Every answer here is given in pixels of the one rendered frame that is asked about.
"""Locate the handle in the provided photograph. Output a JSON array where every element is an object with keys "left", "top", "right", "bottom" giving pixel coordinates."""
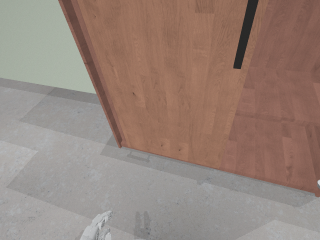
[{"left": 233, "top": 0, "right": 259, "bottom": 69}]

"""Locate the robot left hand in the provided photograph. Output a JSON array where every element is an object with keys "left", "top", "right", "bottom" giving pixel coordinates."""
[{"left": 80, "top": 210, "right": 113, "bottom": 240}]

